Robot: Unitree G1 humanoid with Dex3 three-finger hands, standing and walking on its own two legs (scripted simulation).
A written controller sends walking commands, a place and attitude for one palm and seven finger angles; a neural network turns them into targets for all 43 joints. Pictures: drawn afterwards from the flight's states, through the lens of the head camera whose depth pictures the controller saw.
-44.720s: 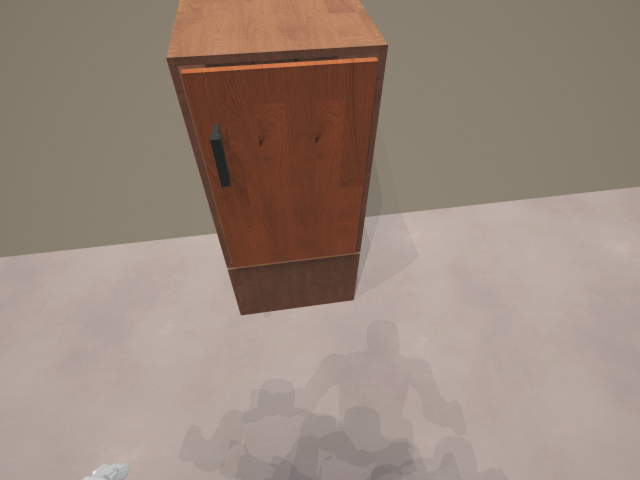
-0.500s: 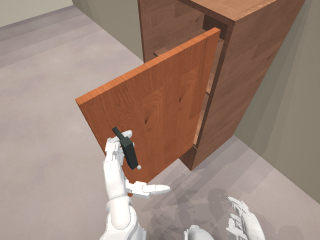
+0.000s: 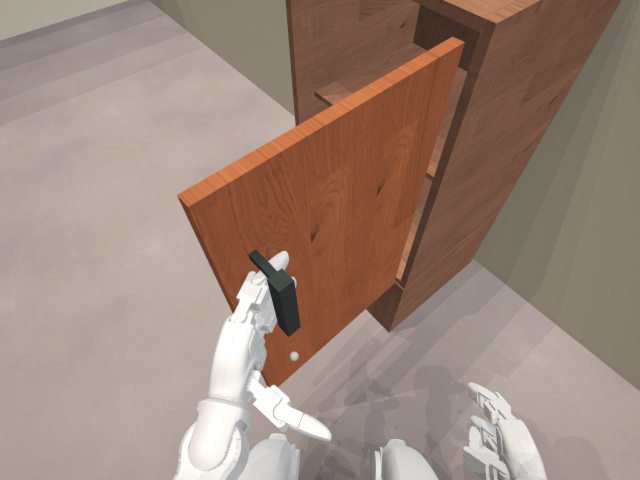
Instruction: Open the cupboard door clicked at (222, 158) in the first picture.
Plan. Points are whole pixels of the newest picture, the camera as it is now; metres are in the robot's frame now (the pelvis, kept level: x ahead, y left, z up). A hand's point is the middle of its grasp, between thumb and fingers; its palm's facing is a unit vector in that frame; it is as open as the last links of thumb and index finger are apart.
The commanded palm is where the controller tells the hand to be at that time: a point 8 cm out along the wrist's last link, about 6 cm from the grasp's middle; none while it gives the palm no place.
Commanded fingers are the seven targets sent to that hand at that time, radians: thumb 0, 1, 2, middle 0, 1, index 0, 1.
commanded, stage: slide the hand sideways off the handle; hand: left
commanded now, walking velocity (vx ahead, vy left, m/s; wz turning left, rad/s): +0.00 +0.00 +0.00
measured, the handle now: (274, 294) +0.32 +0.07 +0.06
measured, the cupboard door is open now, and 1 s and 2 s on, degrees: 93 92 92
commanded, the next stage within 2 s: draw the hand back to the body in 0.92 s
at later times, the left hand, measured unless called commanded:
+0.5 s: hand (263, 378) +0.23 +0.08 +0.05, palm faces -0.10 -0.99 +0.03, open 16.0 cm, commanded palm +0.19 +0.15 +0.05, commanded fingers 0.00 -0.50 0.30 -0.15 -0.30 -0.15 -0.30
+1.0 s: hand (208, 426) +0.18 +0.13 +0.05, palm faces -0.06 -1.00 +0.00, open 16.3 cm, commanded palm +0.15 +0.18 +0.05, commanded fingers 0.00 -0.50 0.30 -0.15 -0.30 -0.15 -0.30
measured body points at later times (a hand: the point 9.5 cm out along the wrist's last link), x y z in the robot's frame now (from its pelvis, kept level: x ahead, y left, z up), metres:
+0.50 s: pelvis +0.02 +0.00 -0.01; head +0.09 +0.00 +0.44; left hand +0.23 +0.13 +0.05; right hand +0.20 -0.21 -0.08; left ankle +0.02 +0.11 -0.65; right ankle +0.03 -0.11 -0.65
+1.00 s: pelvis +0.00 -0.01 -0.02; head +0.07 -0.01 +0.42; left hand +0.18 +0.18 +0.05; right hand +0.21 -0.23 -0.09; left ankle +0.02 +0.11 -0.65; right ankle +0.03 -0.11 -0.65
